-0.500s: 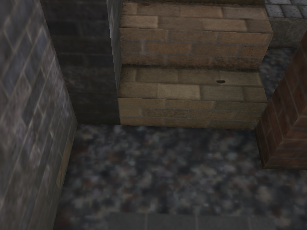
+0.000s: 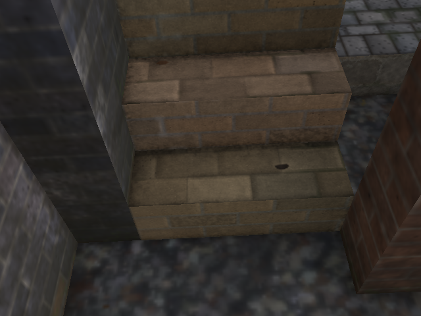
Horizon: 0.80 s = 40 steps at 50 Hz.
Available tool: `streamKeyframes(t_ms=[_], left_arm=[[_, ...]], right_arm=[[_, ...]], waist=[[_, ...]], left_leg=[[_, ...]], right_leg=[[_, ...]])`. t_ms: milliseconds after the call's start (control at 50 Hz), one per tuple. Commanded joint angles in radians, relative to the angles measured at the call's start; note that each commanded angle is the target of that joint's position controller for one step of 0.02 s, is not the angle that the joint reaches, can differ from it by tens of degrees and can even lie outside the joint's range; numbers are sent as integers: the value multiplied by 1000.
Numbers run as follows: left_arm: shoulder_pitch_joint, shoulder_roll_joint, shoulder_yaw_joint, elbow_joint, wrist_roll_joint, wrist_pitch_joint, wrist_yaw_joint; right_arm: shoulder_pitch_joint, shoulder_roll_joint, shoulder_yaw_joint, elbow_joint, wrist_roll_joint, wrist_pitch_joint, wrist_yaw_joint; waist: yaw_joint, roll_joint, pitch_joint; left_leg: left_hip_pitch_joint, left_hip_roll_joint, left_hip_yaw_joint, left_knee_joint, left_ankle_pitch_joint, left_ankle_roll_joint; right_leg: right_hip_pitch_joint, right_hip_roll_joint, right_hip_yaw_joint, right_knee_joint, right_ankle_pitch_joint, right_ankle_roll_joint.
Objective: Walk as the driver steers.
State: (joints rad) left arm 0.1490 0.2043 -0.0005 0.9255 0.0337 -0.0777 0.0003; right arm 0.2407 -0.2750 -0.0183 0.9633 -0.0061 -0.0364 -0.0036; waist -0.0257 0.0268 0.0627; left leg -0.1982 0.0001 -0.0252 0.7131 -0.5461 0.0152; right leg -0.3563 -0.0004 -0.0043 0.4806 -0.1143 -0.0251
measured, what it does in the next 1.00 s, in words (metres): walks ahead: left foot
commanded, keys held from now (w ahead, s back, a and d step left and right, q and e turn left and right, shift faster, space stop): no key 0.42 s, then w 0.58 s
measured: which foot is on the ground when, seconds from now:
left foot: up 0.00-0.16, down 0.18-0.68, up 0.70-1.00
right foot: down 0.00-1.00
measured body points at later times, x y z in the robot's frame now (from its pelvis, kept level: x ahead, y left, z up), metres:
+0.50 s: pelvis +0.04 +0.00 +0.01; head +0.04 +0.00 +0.46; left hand +0.12 +0.25 -0.13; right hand +0.06 -0.25 -0.14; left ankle +0.01 +0.12 -0.73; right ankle +0.09 -0.11 -0.73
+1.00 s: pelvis +0.20 -0.02 +0.01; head +0.23 -0.02 +0.46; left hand +0.11 +0.22 -0.13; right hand +0.38 -0.25 -0.11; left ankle +0.33 +0.11 -0.70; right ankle +0.10 -0.10 -0.73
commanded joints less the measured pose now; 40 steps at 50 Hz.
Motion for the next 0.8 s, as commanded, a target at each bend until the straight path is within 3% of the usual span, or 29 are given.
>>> streamKeyframes(t_ms=[20,60,120,140,180,200,220,260,280,320,380,420,440,460,480,500,540,560,580,600,620,660,680,700,720,740,760,780,800], left_arm=[[62,132,14,-33,-2,14,12],[30,117,4,-30,-5,23,24],[26,119,0,-17,-19,32,27],[-77,191,23,-53,-33,38,26],[-16,169,23,-24,-33,42,25],[0,150,22,-12,-30,45,28],[1,132,19,-15,-23,52,31],[7,109,15,-6,-13,52,34],[15,109,14,-1,-11,53,37],[22,121,15,9,-10,57,39],[8,132,14,17,-14,62,36],[14,128,10,29,7,67,29],[57,65,-4,49,-3,66,20],[57,82,2,54,-9,65,17],[52,100,6,56,-15,68,13],[26,125,14,46,-6,66,5],[-39,94,9,13,6,60,-9],[-39,102,10,5,8,48,-22],[-21,93,10,11,-3,35,-26],[-18,91,9,6,-7,22,-30],[4,89,16,9,9,10,-31],[108,95,27,48,5,-10,-21],[214,140,44,78,6,-22,-11],[352,243,78,112,12,-28,-7],[437,262,89,140,6,-29,-10],[368,214,84,126,12,-28,-9],[299,171,77,98,15,-32,-7],[266,149,73,85,13,-37,-5],[256,125,66,81,8,-43,-3]], right_arm=[[94,-86,-21,15,9,40,1],[84,-57,-14,36,8,53,-2],[83,-41,-8,69,1,67,-13],[56,-38,-9,47,-5,70,-16],[37,-65,-10,32,-19,77,-20],[61,-83,-13,34,-15,77,-21],[66,-107,-19,47,-4,66,-18],[35,-65,-10,43,-8,35,-11],[15,-74,-12,38,-11,22,-8],[6,-71,-11,33,-9,3,-4],[27,-70,-9,36,-4,-1,-1],[35,-72,-9,44,-1,3,-6],[32,-39,4,57,2,0,-12],[31,-80,-10,63,7,1,-15],[49,-108,-20,68,-7,1,-10],[52,-127,-32,66,-14,6,-8],[91,-150,-52,80,-7,11,-10],[94,-96,-41,79,-4,16,-8],[84,-93,-41,76,-10,19,-11],[74,-104,-46,71,-14,16,-10],[53,-107,-50,64,-3,11,-13],[33,-87,-51,56,4,3,-12],[1,-54,-42,37,3,-6,-9],[-65,-11,-29,-17,5,-12,5],[-91,-72,-43,-43,-15,-25,9],[-94,-82,-47,-30,-14,-26,14],[-72,-56,-41,-13,-4,-32,23],[-66,-40,-40,-8,-3,-34,28],[-70,-35,-39,-6,-13,-30,32]], waist=[[5,-178,-161],[-12,-195,-152],[-15,-175,-138],[-35,-136,-101],[-11,-111,-47],[-9,-96,-11],[7,-34,30],[21,8,0],[33,23,-26],[37,14,-55],[29,-4,-60],[40,-5,-37],[52,-37,-98],[51,-23,-62],[34,-2,-55],[21,38,-11],[-8,115,94],[-6,114,110],[6,111,109],[12,112,112],[27,118,111],[71,57,61],[112,-32,24],[160,-262,-4],[165,-272,11],[116,-142,44],[80,-94,31],[58,-83,12],[49,-84,-4]], left_leg=[[-80,17,-20,79,-34,4],[2,11,-1,-12,52,-8],[74,-4,21,-170,189,-14],[68,34,-12,-233,284,-28],[96,39,-13,-300,338,-11],[43,43,-4,-305,264,8],[-67,32,-5,-311,175,25],[-131,48,-26,-366,193,20],[-141,53,-35,-378,215,13],[-139,57,-42,-381,249,6],[-128,51,-37,-375,276,5],[-146,48,-41,-387,262,13],[-95,93,-112,-465,206,28],[-78,81,-112,-467,120,44],[-55,95,-139,-474,-12,78],[-43,122,-189,-505,-143,106],[3,236,-316,-599,-250,166],[-4,284,-342,-626,-177,178],[26,292,-333,-626,-112,184],[40,283,-301,-603,-46,184],[43,241,-249,-572,21,173],[-58,163,-147,-449,86,141],[-166,100,-72,-302,116,112],[-379,-23,56,-4,85,62],[-508,-48,15,175,-17,84],[-528,17,-50,277,65,101],[-502,51,-49,292,153,104],[-480,74,-34,286,214,98],[-462,85,-20,276,262,83]], right_leg=[[245,-273,267,-176,491,-138],[187,-224,207,-199,389,-104],[142,-196,188,-211,172,-92],[87,-168,190,-198,-81,-85],[-14,-140,202,-260,-396,-39],[-28,-117,173,-270,-428,-18],[19,-79,117,-249,-385,-2],[137,-55,83,-155,-213,1],[180,-53,71,-123,-137,-5],[221,-50,64,-87,-13,-15],[230,-55,67,-71,64,-22],[232,-53,63,-75,45,-12],[263,-94,101,-128,-12,-11],[231,-59,76,-98,-128,-12],[182,-24,52,-41,-269,-21],[88,0,34,0,-350,-27],[-75,17,-32,120,-279,-21],[-86,-11,-23,167,-237,-27],[-97,-23,-23,174,-273,-38],[-82,-31,-25,131,-292,-48],[-43,-18,-53,66,-268,-51],[209,26,-69,-91,-197,-55],[359,-44,49,-163,-253,-70],[494,-241,395,-309,-493,-145],[522,-393,627,-391,-477,-217],[491,-368,531,-356,-359,-215],[456,-323,428,-344,-239,-193],[443,-292,350,-352,-159,-173],[434,-266,290,-360,-75,-157]])
Keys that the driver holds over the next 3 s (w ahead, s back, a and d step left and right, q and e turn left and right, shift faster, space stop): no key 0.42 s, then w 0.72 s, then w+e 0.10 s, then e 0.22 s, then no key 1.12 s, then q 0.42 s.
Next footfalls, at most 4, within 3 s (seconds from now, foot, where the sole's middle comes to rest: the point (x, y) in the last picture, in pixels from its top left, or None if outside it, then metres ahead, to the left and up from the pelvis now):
0.18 left None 0.05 0.12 -0.77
1.10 left None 0.41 0.09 -0.77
1.58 right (262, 300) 0.52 -0.11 -0.77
1.88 left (196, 306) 0.51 0.10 -0.77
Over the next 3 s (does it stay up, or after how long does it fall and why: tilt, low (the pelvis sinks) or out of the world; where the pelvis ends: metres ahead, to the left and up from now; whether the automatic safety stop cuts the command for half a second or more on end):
stays up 0.43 -0.02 0.00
